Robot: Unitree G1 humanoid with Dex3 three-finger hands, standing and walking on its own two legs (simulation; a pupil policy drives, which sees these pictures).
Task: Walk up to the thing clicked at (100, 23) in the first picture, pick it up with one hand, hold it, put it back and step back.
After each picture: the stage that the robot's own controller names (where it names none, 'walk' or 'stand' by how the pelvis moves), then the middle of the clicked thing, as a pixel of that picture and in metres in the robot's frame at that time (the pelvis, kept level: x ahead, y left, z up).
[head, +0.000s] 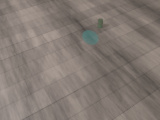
stand; (100, 23) +1.76 -0.22 -0.72
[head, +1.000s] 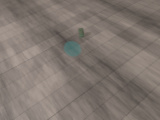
walk; (81, 32) +1.63 +0.15 -0.70
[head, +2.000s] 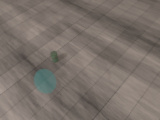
walk; (54, 57) +1.06 +0.36 -0.71
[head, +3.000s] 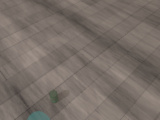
walk; (54, 96) +0.62 +0.26 -0.70
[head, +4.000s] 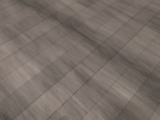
walk; out of the picture +0.33 +0.22 -0.70
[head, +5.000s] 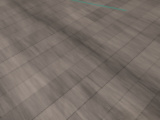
stand; out of the picture +0.29 +0.23 -0.72
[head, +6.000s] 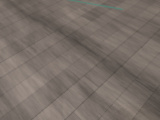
stand; out of the picture +0.28 +0.25 -0.72
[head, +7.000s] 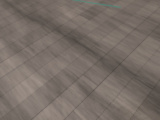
stand; out of the picture +0.28 +0.26 -0.73
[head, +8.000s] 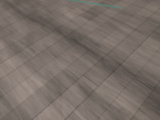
stand; out of the picture +0.28 +0.26 -0.73
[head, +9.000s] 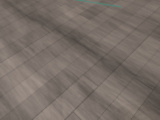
stand; out of the picture +0.27 +0.25 -0.73
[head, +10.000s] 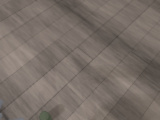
go down; (45, 117) +0.31 +0.24 -0.66
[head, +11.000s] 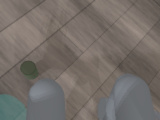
go down; (30, 70) +0.40 +0.22 -0.32
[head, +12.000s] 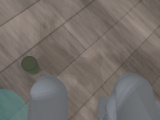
close in; (31, 66) +0.40 +0.22 -0.31
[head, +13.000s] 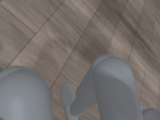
close in; out of the picture +0.40 +0.25 -0.23
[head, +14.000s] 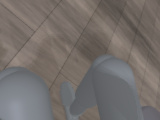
close; out of the picture +0.38 +0.26 -0.23
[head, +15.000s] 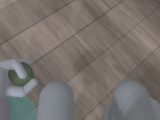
lift; (23, 77) +0.32 +0.23 -0.08
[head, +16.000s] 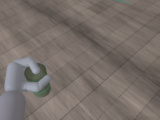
hold; (38, 81) +0.33 +0.17 +0.04
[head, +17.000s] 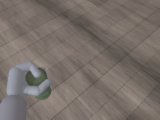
hold; (39, 84) +0.33 +0.18 +0.00
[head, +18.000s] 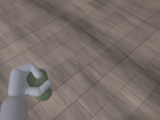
hold; (40, 85) +0.33 +0.17 +0.00
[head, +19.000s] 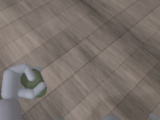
crouch; (35, 84) +0.34 +0.18 -0.06
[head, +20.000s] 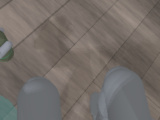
lower; out of the picture +0.45 +0.24 -0.13
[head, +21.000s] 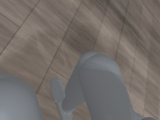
lower; out of the picture +0.42 +0.26 -0.23
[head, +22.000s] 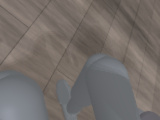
lower; out of the picture +0.41 +0.26 -0.23
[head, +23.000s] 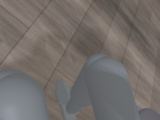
lower; out of the picture +0.40 +0.26 -0.23
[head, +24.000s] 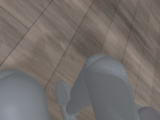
lower; out of the picture +0.40 +0.26 -0.23
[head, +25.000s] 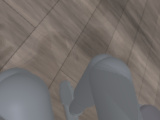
open; out of the picture +0.39 +0.24 -0.23
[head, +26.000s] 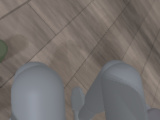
stand; out of the picture +0.39 +0.23 -0.23
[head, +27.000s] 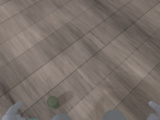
stand; (53, 103) +0.36 +0.19 -0.56
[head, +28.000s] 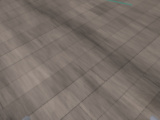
stand; out of the picture +0.33 +0.19 -0.66
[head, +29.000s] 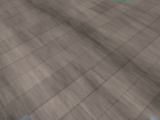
stand; out of the picture +0.33 +0.19 -0.66
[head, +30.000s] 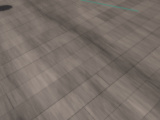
stand; out of the picture +0.35 +0.20 -0.72
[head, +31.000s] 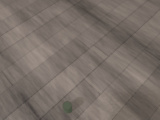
walk; (67, 107) +0.40 +0.14 -0.70
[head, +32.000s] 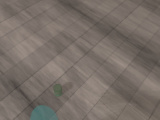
walk; (58, 90) +0.57 +0.17 -0.70
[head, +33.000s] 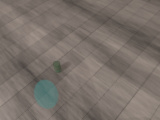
walk; (57, 67) +0.87 +0.32 -0.70
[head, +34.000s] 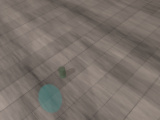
stand; (62, 72) +0.91 +0.24 -0.72
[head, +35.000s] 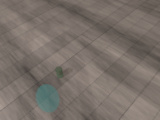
stand; (59, 72) +0.91 +0.28 -0.73
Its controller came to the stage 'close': yes
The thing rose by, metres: 0.71
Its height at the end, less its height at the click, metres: +0.00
